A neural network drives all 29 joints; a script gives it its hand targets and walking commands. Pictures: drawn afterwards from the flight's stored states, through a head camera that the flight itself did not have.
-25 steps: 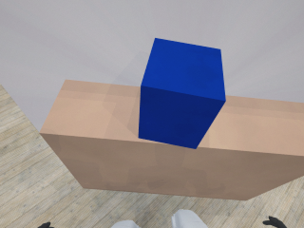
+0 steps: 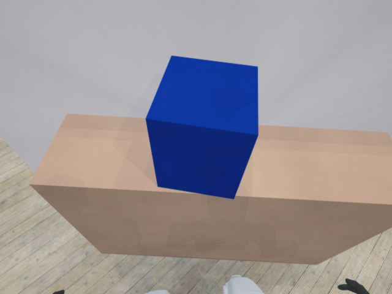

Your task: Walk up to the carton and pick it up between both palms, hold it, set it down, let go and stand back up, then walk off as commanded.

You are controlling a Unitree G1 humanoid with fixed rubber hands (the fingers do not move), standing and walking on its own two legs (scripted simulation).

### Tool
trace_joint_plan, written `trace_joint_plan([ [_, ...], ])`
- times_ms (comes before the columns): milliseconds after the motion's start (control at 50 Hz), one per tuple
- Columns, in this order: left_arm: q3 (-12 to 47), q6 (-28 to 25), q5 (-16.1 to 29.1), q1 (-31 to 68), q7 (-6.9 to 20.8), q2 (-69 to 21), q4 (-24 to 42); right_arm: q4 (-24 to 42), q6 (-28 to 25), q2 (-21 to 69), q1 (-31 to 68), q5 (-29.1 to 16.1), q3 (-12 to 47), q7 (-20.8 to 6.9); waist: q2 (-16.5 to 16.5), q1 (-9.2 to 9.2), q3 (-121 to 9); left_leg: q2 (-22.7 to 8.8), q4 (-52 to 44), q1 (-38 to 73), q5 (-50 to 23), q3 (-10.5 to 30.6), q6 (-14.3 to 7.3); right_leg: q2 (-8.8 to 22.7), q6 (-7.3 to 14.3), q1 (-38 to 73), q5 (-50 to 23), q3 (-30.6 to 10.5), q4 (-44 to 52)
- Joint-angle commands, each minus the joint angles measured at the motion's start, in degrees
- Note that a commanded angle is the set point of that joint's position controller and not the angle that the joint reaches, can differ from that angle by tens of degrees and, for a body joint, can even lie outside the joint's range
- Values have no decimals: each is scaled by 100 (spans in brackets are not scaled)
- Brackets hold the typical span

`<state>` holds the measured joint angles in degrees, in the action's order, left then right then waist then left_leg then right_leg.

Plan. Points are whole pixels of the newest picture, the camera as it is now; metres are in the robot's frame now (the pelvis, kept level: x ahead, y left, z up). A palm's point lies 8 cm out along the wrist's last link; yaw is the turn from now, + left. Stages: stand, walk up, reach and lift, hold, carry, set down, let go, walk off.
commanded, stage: walk up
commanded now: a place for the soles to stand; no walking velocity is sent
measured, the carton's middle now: (204, 130) +0.46 +0.01 +0.04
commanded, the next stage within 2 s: none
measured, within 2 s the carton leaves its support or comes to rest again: neither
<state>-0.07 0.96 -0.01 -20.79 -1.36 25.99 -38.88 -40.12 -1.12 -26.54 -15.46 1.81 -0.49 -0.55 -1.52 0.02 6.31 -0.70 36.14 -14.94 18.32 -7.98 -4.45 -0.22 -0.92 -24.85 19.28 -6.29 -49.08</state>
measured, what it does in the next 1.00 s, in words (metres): steps on the spot: right foot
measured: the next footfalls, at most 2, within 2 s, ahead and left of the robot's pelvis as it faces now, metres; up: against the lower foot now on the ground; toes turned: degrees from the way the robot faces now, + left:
right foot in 0.08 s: +0.08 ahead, -0.19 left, +0.00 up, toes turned +3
right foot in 1.82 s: +0.08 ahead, -0.15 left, +0.00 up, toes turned -1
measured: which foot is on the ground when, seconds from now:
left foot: down 0.00-1.00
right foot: up 0.00-0.06, down 0.08-1.00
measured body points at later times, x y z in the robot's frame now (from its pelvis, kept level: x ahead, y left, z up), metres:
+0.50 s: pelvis +0.02 -0.05 -0.02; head +0.06 -0.04 +0.43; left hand +0.13 +0.27 -0.12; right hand +0.12 -0.38 -0.11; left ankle +0.02 +0.06 -0.73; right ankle +0.05 -0.19 -0.73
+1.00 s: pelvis +0.01 -0.04 -0.02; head +0.03 -0.03 +0.43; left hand +0.13 +0.27 -0.12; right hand +0.11 -0.38 -0.10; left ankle +0.02 +0.06 -0.73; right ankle +0.04 -0.19 -0.72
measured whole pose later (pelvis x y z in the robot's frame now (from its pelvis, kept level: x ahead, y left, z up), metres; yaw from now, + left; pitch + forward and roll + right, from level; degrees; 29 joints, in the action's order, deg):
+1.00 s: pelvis +0.01 -0.04 -0.02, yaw -3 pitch -2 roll -1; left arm -0.1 -2.8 0.0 -18.1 -1.9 25.1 -38.9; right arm -42.2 -0.1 -26.5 -12.8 1.5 -0.5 -1.6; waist -0.4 0.0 4.8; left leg -4.3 47.4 -20.0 25.2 -6.4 -1.2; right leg -1.5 -0.9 -22.9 23.5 -5.3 -46.2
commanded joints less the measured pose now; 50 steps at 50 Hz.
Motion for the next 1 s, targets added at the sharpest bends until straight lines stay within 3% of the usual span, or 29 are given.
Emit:
trace_joint_plan([
  [0,-553,-333,-133,-353,-62,1083,-353,276,38,-1052,513,-118,-534,-8,451,64,-637,-1271,-83,-636,593,829,-236,0,395,1178,-372,255,1447],
  [20,-597,-377,-158,-247,-88,1240,-267,273,82,-917,298,-131,-494,-8,62,4,-567,-1051,371,-863,887,692,-87,208,490,1094,-340,-445,1719],
  [40,-648,-439,-191,-72,-119,1548,-133,315,120,-753,224,-167,-446,-16,-743,-79,-413,-574,1161,-1187,1229,438,159,949,787,754,-279,-1996,2249],
  [60,-616,-500,-200,68,-142,1667,-33,320,179,-673,256,-198,-394,-32,-774,-71,-275,-183,1557,-1443,1628,837,337,1384,1221,477,99,-3184,2683],
  [80,-625,-482,-176,242,-168,1839,-61,249,217,-909,324,-170,-480,-29,-532,-28,-163,-241,1966,-1236,1745,1148,322,1490,1493,-64,657,-3131,2761],
  [120,-642,-443,-164,630,-163,1863,26,73,220,-1120,-9,-133,-587,-52,-772,-158,-52,-270,1929,-965,1461,1108,277,1298,1423,-383,1482,-2972,2713],
  [220,-501,-348,-112,762,-92,1356,114,-120,75,-908,-162,-101,-618,-50,-712,-320,-287,-90,40,187,640,850,138,680,1015,-637,502,-1778,1892],
  [240,-444,-335,-75,754,-86,1166,131,-145,24,-1012,-246,-53,-654,-16,-334,-368,-440,-380,-458,492,713,1269,58,469,841,-768,140,-1444,1419],
  [260,-404,-334,-12,723,-82,930,166,-125,-23,-1297,-263,-4,-714,23,495,-358,-478,-1193,-1158,527,1078,2315,-114,21,543,-1008,74,-879,479],
  [280,-436,-319,11,579,-110,966,107,-54,-52,-1553,-6,-54,-728,37,808,-260,-399,-2059,-1714,227,1318,3041,-459,-424,362,-941,617,81,-226],
  [300,-519,-319,-15,430,-138,1186,20,11,-75,-1554,243,-52,-711,18,640,-173,-283,-2437,-1578,40,685,3209,-784,-218,282,-778,1171,230,-701],
  [360,-515,-401,6,152,-90,1000,-31,30,-99,-1304,473,-55,-616,23,689,38,-415,-1840,-456,153,-1949,1813,-646,-25,395,-21,636,522,263],
  [400,-562,-512,-11,11,-111,1112,-82,67,-33,-1061,415,-156,-554,32,552,28,-1012,-973,758,70,-2917,760,-13,114,609,840,-2319,-98,957],
  [440,-625,-586,-87,29,-153,1545,-7,226,59,-868,390,-231,-506,52,-85,10,-1171,-429,1494,-673,-721,724,235,1029,1270,1030,-3281,-1897,1039],
  [460,-604,-571,-61,63,-156,1583,-29,214,88,-842,393,-241,-517,61,-345,7,-1172,-258,1567,-709,657,904,198,1299,1638,998,-3298,-2294,1159],
  [480,-562,-552,-57,182,-176,1555,-24,178,99,-808,386,-220,-505,64,-509,-37,-1029,-247,1409,-819,1263,968,203,1384,1718,953,-3226,-2431,1268],
  [540,-442,-454,-47,715,-167,1313,47,-45,-20,-974,240,-159,-574,39,-319,-290,-799,-453,292,98,-302,1147,73,832,1156,-75,-2367,-1734,1141],
  [580,-379,-422,32,774,-135,987,80,-89,-88,-1329,134,-114,-655,37,490,-321,-801,-1368,-537,417,-543,1728,-371,35,529,-501,-1387,-382,191],
  [600,-409,-395,45,646,-147,998,32,-58,-98,-1386,172,-123,-647,37,569,-255,-781,-1906,-814,217,-746,2074,-720,-227,379,-309,-672,256,-276],
  [640,-475,-382,30,338,-130,1050,-63,39,-92,-1331,514,-110,-600,26,728,-31,-624,-2136,-656,-186,-1272,1994,-950,-154,342,76,585,526,-291],
  [660,-473,-417,15,258,-110,1043,-58,58,-85,-1289,602,-102,-569,26,762,31,-610,-1921,-438,-296,-1319,1670,-761,-58,403,297,372,403,203],
  [720,-541,-551,-67,228,-96,1358,-84,139,-7,-1014,658,-164,-500,31,133,-17,-804,-783,751,-640,-643,686,58,586,891,624,-1772,-1148,1039],
  [740,-592,-592,-99,57,-122,1551,-141,173,43,-923,595,-148,-496,19,-180,-13,-890,-416,1216,-850,393,729,173,1005,1266,689,-1533,-2113,1391],
  [780,-604,-564,-95,240,-145,1696,-153,129,93,-912,546,-132,-505,4,-450,-53,-674,-226,1121,-915,1464,966,170,1328,1570,440,-805,-2698,1794],
  [840,-460,-483,-84,730,-119,1320,-45,-97,-20,-1037,247,-72,-583,-24,-103,-310,-443,-483,-99,25,862,1249,14,724,997,-630,-8,-1702,1614],
  [880,-390,-464,-22,782,-85,950,-19,-136,-96,-1360,104,-40,-650,-23,713,-358,-501,-1399,-1207,232,1432,2096,-399,-65,475,-845,2,-189,455],
  [920,-487,-458,-17,399,-104,1099,-104,-43,-102,-1446,383,-50,-614,-35,846,-117,-414,-2165,-1377,-187,887,2522,-917,-161,317,-398,947,608,-241],
  [940,-503,-483,-17,218,-87,1104,-141,-5,-97,-1378,540,-58,-586,-39,826,-1,-436,-2059,-1061,-322,375,2215,-895,-70,345,-60,953,590,7],
  [980,-524,-574,-36,123,-73,1121,-140,32,-71,-1167,644,-62,-490,-38,687,79,-645,-1308,-246,-547,-418,1286,-322,32,503,634,-411,126,966],
])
